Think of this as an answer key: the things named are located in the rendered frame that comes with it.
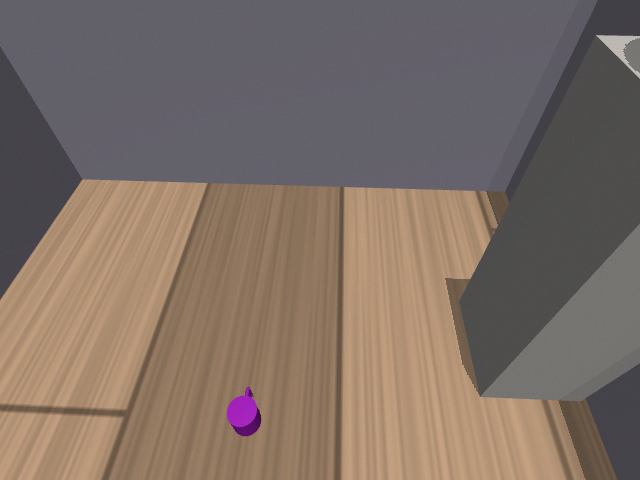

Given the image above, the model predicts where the mug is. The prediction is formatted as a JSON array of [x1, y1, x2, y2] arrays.
[[227, 387, 261, 436]]

